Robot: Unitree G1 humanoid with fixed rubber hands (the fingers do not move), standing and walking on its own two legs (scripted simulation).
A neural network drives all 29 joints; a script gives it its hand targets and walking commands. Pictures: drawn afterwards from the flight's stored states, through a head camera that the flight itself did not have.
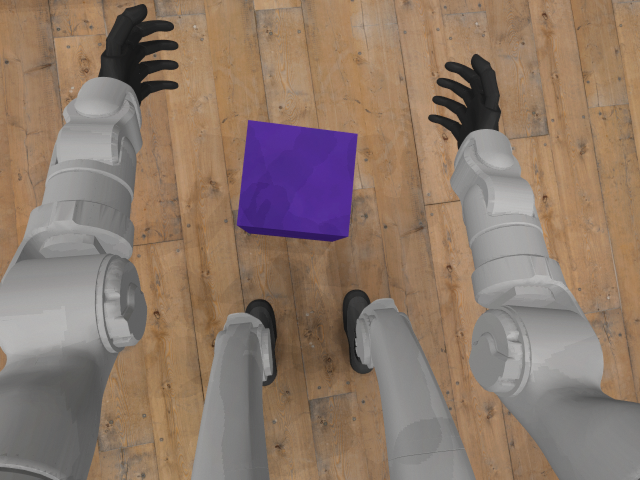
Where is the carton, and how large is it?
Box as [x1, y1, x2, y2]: [237, 120, 357, 241]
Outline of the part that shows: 248,120 237,225 249,233 330,241 347,236 357,134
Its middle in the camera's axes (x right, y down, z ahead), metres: -0.06 -0.10 +0.85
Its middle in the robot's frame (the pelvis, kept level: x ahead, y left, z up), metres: +0.48 -0.01 -0.51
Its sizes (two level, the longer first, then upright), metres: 0.210 0.200 0.250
